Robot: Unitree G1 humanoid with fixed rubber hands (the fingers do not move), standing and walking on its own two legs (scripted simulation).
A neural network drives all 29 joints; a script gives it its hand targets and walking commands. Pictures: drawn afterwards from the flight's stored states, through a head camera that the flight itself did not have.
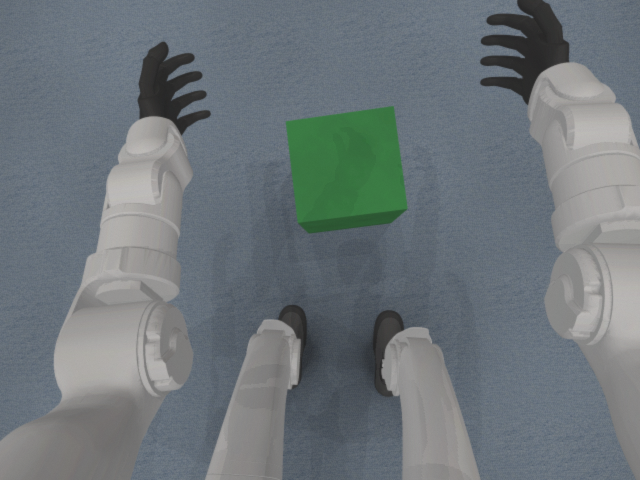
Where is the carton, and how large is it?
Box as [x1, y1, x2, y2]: [286, 106, 407, 233]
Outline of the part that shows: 393,106 286,121 298,223 309,233 391,222 407,208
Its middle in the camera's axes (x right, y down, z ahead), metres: +0.06 -0.15 +0.86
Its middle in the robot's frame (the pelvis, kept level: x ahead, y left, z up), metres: +0.54 +0.02 -0.53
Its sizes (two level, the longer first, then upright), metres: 0.210 0.200 0.250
